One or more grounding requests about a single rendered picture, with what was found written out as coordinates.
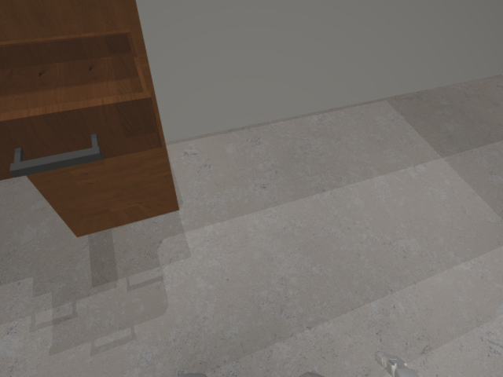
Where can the handle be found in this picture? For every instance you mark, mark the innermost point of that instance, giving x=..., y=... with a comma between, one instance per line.
x=33, y=166

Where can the robot right hand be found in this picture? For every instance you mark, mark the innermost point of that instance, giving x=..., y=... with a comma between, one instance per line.
x=395, y=366

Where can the cabinet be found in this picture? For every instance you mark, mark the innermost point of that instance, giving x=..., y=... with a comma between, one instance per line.
x=104, y=194

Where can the drawer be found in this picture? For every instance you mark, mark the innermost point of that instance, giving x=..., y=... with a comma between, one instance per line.
x=54, y=94

